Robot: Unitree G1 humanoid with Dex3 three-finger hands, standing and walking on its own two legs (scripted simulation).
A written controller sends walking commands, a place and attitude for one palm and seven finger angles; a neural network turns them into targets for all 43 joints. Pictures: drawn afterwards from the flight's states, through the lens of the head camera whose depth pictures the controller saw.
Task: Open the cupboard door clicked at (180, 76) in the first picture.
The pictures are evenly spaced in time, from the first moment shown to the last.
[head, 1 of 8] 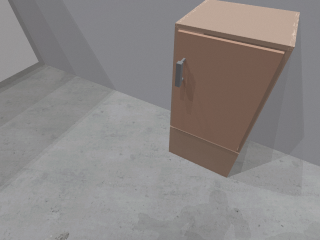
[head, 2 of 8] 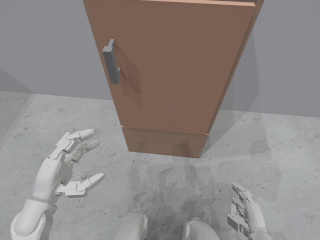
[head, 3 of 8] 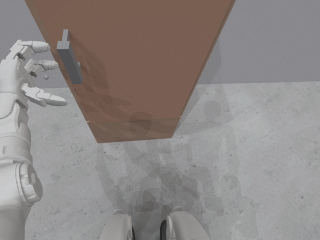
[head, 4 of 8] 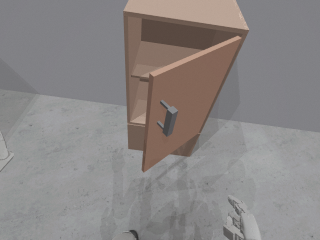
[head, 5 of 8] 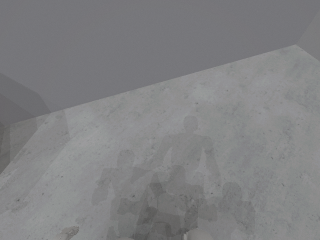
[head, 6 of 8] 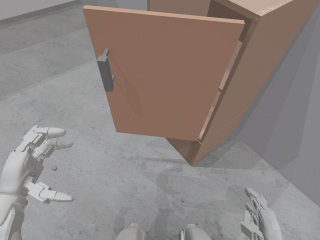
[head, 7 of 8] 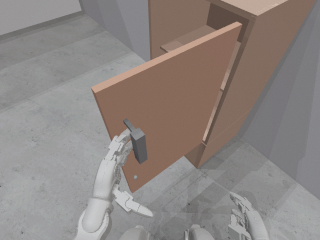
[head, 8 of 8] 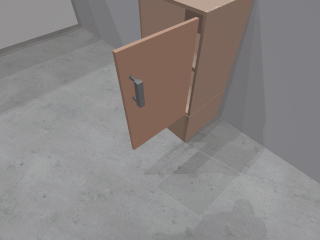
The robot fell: no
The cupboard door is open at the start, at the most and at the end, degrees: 0 88 88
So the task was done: yes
